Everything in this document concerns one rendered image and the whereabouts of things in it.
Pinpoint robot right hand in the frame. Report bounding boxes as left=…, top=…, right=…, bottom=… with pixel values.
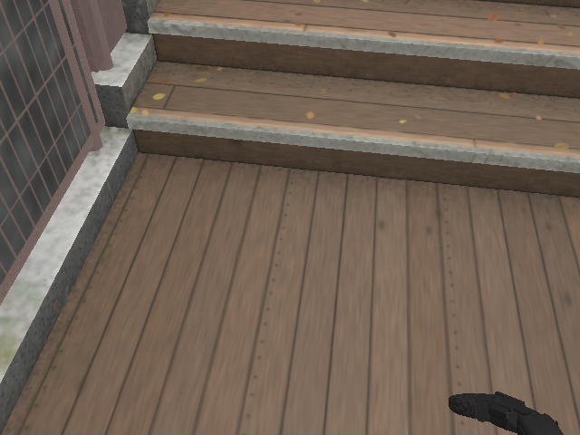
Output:
left=449, top=391, right=564, bottom=435

